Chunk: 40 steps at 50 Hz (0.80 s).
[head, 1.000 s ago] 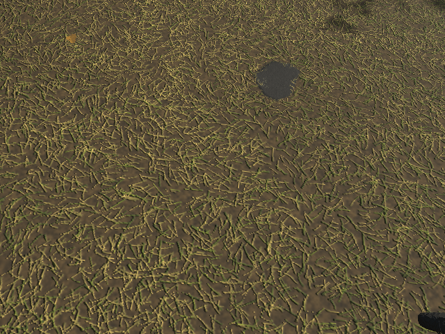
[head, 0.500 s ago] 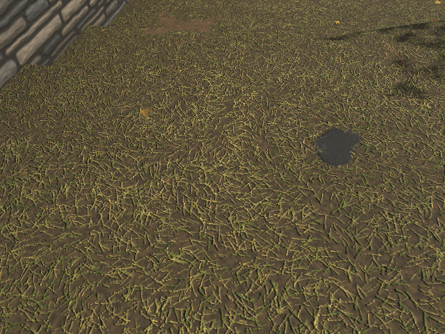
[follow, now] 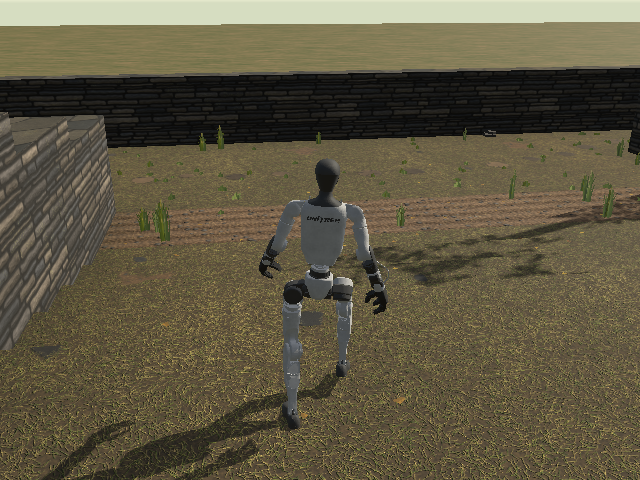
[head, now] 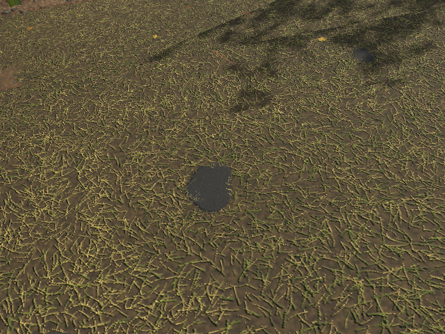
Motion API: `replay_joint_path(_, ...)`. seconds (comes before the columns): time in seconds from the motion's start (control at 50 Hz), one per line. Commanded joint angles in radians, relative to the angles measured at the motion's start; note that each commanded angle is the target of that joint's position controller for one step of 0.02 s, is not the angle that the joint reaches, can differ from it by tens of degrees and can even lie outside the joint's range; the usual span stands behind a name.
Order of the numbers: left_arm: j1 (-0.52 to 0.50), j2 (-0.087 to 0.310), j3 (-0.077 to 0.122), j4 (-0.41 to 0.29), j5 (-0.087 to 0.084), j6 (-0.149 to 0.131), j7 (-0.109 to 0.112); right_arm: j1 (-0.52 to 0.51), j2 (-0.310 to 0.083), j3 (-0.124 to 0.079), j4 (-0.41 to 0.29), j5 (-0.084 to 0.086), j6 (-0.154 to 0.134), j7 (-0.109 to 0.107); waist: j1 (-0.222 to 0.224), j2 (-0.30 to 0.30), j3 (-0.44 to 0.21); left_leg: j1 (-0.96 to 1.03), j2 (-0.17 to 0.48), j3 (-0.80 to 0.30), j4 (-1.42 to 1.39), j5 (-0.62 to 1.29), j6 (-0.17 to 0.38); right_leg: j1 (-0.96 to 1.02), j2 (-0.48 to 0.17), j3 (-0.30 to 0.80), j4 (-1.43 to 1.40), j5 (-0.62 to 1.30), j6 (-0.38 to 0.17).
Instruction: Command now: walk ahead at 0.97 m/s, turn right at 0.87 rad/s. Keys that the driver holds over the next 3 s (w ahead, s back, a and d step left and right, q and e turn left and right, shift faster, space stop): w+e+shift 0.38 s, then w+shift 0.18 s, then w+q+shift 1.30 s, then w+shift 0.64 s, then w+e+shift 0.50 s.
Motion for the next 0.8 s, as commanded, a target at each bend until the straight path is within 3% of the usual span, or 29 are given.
replay_joint_path(0.02,0.050,-0.006,-0.016,-0.032,0.010,-0.004,-0.031,-0.234,-0.128,-0.012,-0.131,0.010,-0.032,-0.003,0.113,0.000,0.139,-0.294,0.216,0.030,-0.204,0.396,0.162,0.256,0.005,-0.036,-0.185,0.174,-0.033)
replay_joint_path(0.06,0.072,0.047,0.007,-0.039,0.000,-0.003,-0.038,-0.213,-0.213,-0.033,-0.130,0.023,-0.014,-0.001,0.145,0.043,0.076,-0.132,0.244,0.039,-0.067,0.909,0.156,0.338,0.092,-0.123,-0.227,0.112,-0.070)
replay_joint_path(0.08,0.143,0.091,0.027,-0.032,-0.012,0.005,-0.036,-0.216,-0.250,-0.043,-0.135,0.029,0.002,0.000,0.193,0.090,0.014,-0.066,0.254,0.041,0.075,1.165,0.151,0.416,0.142,-0.160,-0.216,0.014,-0.091)
replay_joint_path(0.1,0.281,0.150,0.056,-0.007,-0.019,0.014,-0.032,-0.230,-0.263,-0.045,-0.144,0.034,0.018,0.003,0.272,0.123,-0.068,-0.086,0.260,0.032,0.297,1.304,0.149,0.598,0.187,-0.181,-0.216,-0.075,-0.119)
replay_joint_path(0.12,0.509,0.230,0.101,0.056,-0.018,0.023,-0.022,-0.257,-0.245,-0.037,-0.154,0.035,0.022,0.004,0.386,0.084,-0.174,-0.239,0.228,0.007,0.623,1.258,0.129,0.943,0.228,-0.145,-0.304,-0.044,-0.161)
replay_joint_path(0.14,0.523,0.262,0.103,0.098,-0.025,0.032,-0.009,-0.241,-0.073,0.014,-0.150,0.016,0.005,0.007,0.324,-0.182,-0.053,-0.516,0.046,-0.038,1.099,0.185,0.067,1.016,0.172,0.070,-0.381,-0.057,-0.200)
replay_joint_path(0.16,0.391,0.312,0.081,0.029,0.001,0.002,-0.017,-0.079,0.054,0.057,-0.244,0.021,-0.041,0.017,0.086,-0.503,-0.236,-0.850,-0.110,-0.265,1.399,-0.268,0.061,1.195,0.011,0.704,-0.651,-0.351,-0.405)
replay_joint_path(0.18,0.346,0.214,0.063,-0.036,0.011,-0.027,-0.030,-0.183,-0.081,0.048,-0.273,0.034,-0.077,0.019,0.148,-0.273,-0.279,-0.906,-0.059,-0.408,1.339,-0.146,0.111,1.169,-0.080,0.932,-0.862,-0.592,-0.376)
replay_joint_path(0.2,0.353,0.183,0.058,-0.027,0.022,-0.053,-0.033,-0.297,-0.126,0.033,-0.289,0.060,-0.088,0.015,0.152,-0.102,-0.139,-0.928,-0.039,-0.390,1.253,-0.066,0.135,1.036,-0.084,0.925,-0.914,-0.616,-0.328)
replay_joint_path(0.22,0.316,0.167,0.053,-0.021,0.029,-0.072,-0.039,-0.331,-0.098,0.039,-0.278,0.042,-0.085,0.001,0.108,0.090,-0.070,-0.863,0.005,-0.395,1.158,-0.003,0.140,0.892,-0.052,0.851,-0.897,-0.550,-0.284)
replay_joint_path(0.26,0.208,0.132,0.041,-0.048,0.040,-0.087,-0.026,-0.274,-0.077,0.040,-0.264,0.014,-0.061,0.000,0.030,0.069,-0.040,-0.739,0.048,-0.432,1.048,0.071,0.112,0.688,0.026,0.689,-0.825,-0.375,-0.287)
replay_joint_path(0.28,0.199,0.111,0.032,-0.049,0.030,-0.086,-0.018,-0.270,-0.078,0.035,-0.260,0.008,-0.048,0.001,0.021,0.052,-0.021,-0.722,0.056,-0.428,0.984,0.081,0.094,0.653,0.057,0.615,-0.838,-0.315,-0.287)
replay_joint_path(0.36,0.269,0.057,0.011,-0.003,0.001,-0.072,0.030,-0.458,-0.020,0.051,-0.321,-0.023,-0.028,0.005,0.090,0.046,0.068,-0.704,0.024,-0.334,0.612,0.248,0.021,0.549,0.150,0.415,-0.849,-0.025,-0.252)
replay_joint_path(0.4,0.279,0.057,0.012,0.023,0.005,-0.057,0.041,-0.533,0.026,0.061,-0.353,-0.019,-0.032,0.015,0.132,-0.007,0.071,-0.644,-0.011,-0.293,0.404,0.422,0.006,0.521,0.184,0.351,-0.828,-0.024,-0.204)
replay_joint_path(0.44,0.302,0.077,0.020,0.048,0.013,-0.054,0.043,-0.570,0.023,0.053,-0.382,-0.009,-0.042,0.023,0.175,-0.039,0.049,-0.486,-0.047,-0.251,0.309,0.580,0.006,0.454,0.162,0.352,-0.873,-0.016,-0.188)
replay_joint_path(0.46,0.309,0.069,0.020,0.064,0.016,-0.055,0.042,-0.544,0.009,0.042,-0.380,0.000,-0.050,0.024,0.167,-0.074,0.027,-0.425,-0.044,-0.267,0.314,0.624,0.009,0.466,0.142,0.361,-0.866,0.002,-0.184)
replay_joint_path(0.5,0.271,0.061,0.021,0.063,0.030,-0.060,0.041,-0.442,-0.067,0.001,-0.357,0.021,-0.056,0.017,0.102,-0.114,-0.014,-0.333,-0.057,-0.258,0.360,0.560,0.020,0.546,0.126,0.359,-0.801,0.190,-0.163)
replay_joint_path(0.52,0.247,0.071,0.025,0.060,0.035,-0.056,0.039,-0.351,-0.103,-0.022,-0.341,0.031,-0.056,0.012,0.036,-0.128,-0.050,-0.277,-0.081,-0.229,0.375,0.449,0.032,0.620,0.124,0.357,-0.704,0.427,-0.149)
replay_joint_path(0.54,0.177,0.092,0.030,0.045,0.051,-0.050,0.034,-0.181,-0.135,-0.045,-0.311,0.053,-0.054,0.005,-0.090,-0.144,-0.106,-0.149,-0.082,-0.203,0.385,0.392,0.046,0.632,0.130,0.331,-0.505,0.645,-0.122)
replay_joint_path(0.56,0.060,0.095,0.026,0.012,0.070,-0.053,0.027,0.081,-0.162,-0.056,-0.244,0.065,-0.042,-0.003,-0.245,-0.107,-0.180,0.055,-0.032,-0.239,0.366,0.340,0.069,0.536,0.142,0.316,-0.201,0.684,-0.092)
replay_joint_path(0.58,0.139,-0.060,-0.011,0.009,0.088,-0.060,0.020,0.233,-0.176,-0.034,-0.188,0.053,-0.031,-0.001,-0.204,0.178,-0.276,0.250,0.101,-0.449,0.414,0.131,0.125,0.363,0.248,0.293,0.287,-0.136,-0.070)
replay_joint_path(0.6,0.446,-0.176,-0.047,0.036,0.000,-0.074,0.020,0.221,-0.193,-0.018,-0.179,-0.005,-0.048,0.023,-0.022,0.641,-0.351,0.323,0.285,-1.044,0.186,0.021,0.306,0.134,0.378,0.348,0.584,-0.577,-0.043)
replay_joint_path(0.62,0.383,-0.073,-0.043,0.029,-0.049,-0.080,0.020,0.141,-0.096,-0.005,-0.184,0.010,-0.054,0.039,-0.006,0.451,-0.210,0.243,0.332,-1.260,-0.045,-0.272,0.393,-0.037,0.276,0.269,0.566,-0.457,-0.060)
replay_joint_path(0.64,0.153,0.023,-0.028,-0.011,-0.029,-0.084,0.019,0.054,-0.027,0.007,-0.193,0.022,-0.051,0.040,-0.026,0.147,-0.046,0.071,0.308,-1.168,-0.055,-0.298,0.396,-0.059,0.211,0.210,0.517,-0.343,-0.071)
replay_joint_path(0.66,0.028,0.029,-0.026,-0.047,0.016,-0.091,0.020,0.005,-0.036,0.013,-0.189,0.020,-0.049,0.047,0.000,-0.047,0.041,-0.123,0.252,-1.071,-0.055,-0.191,0.378,0.004,0.183,0.176,0.424,-0.278,-0.074)
replay_joint_path(0.7,-0.007,-0.019,-0.038,-0.086,0.037,-0.098,0.011,-0.032,-0.027,0.025,-0.176,0.023,-0.056,0.047,0.067,-0.036,0.065,-0.276,0.158,-0.922,-0.038,-0.051,0.383,0.086,0.126,0.202,0.245,-0.230,-0.060)
replay_joint_path(0.74,-0.018,-0.018,-0.048,-0.103,0.048,-0.110,0.014,-0.005,-0.027,0.029,-0.143,0.035,-0.052,0.036,0.086,0.022,0.062,-0.318,0.113,-0.818,-0.070,0.039,0.387,0.125,0.081,0.188,0.018,-0.198,-0.025)
replay_joint_path(0.78,-0.115,-0.009,-0.058,-0.147,0.070,-0.126,0.006,0.023,-0.045,0.027,-0.125,0.047,-0.039,0.020,0.052,0.022,0.071,-0.371,0.100,-0.757,-0.079,0.154,0.386,0.176,0.080,0.154,-0.212,-0.120,0.014)
replay_joint_path(0.8,-0.158,-0.033,-0.067,-0.160,0.079,-0.135,-0.005,0.045,-0.065,0.021,-0.108,0.048,-0.027,0.018,0.037,0.029,0.037,-0.401,0.091,-0.722,-0.058,0.181,0.370,0.256,0.104,0.124,-0.259,-0.032,0.015)
Next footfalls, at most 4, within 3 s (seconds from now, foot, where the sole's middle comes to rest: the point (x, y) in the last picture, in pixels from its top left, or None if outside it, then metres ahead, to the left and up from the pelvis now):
0.12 right None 0.32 -0.09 -0.76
0.56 left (252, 255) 0.73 -0.06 -0.76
1.08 right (359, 194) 1.03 -0.52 -0.91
1.50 left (290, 125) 1.45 -0.32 -0.91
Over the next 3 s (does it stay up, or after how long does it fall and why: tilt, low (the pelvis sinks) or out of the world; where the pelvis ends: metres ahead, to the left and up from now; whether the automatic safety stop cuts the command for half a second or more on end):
stays up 2.52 0.15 -0.44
